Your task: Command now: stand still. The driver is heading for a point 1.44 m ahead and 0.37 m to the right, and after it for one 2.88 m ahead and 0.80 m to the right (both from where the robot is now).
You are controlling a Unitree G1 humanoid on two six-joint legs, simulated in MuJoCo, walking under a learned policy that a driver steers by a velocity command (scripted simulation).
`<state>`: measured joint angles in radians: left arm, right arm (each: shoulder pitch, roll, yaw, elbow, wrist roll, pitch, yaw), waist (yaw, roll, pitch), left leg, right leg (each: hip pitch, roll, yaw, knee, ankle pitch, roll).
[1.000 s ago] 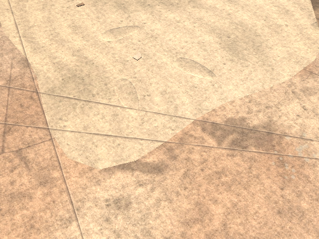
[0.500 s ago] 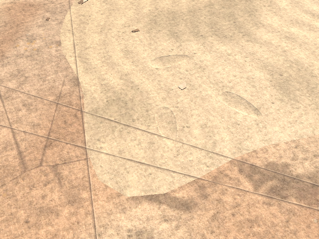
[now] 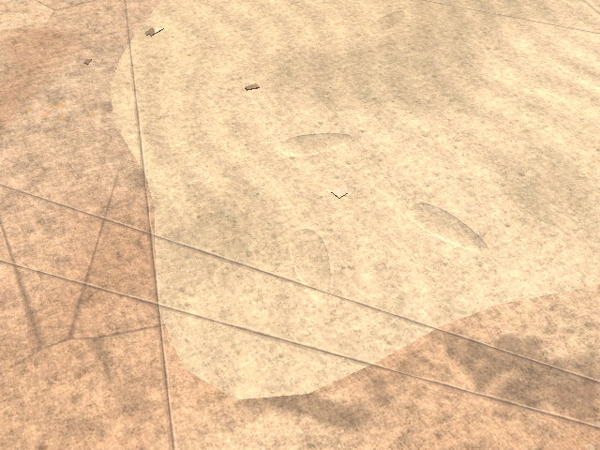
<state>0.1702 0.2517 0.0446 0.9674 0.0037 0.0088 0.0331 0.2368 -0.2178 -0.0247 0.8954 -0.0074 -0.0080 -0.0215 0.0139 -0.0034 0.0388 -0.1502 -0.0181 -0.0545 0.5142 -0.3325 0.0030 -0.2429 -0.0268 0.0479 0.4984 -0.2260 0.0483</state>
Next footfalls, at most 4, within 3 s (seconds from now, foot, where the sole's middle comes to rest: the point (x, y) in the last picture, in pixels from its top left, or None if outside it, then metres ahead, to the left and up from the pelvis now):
0.76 left None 0.45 0.10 -0.77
1.32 right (383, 366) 0.72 -0.16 -0.77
1.80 left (347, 255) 1.07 -0.09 -0.77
2.26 right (462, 238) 1.13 -0.43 -0.77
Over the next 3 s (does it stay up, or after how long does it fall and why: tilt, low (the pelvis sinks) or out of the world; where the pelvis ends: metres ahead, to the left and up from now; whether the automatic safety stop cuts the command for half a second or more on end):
stays up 1.13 -0.25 0.01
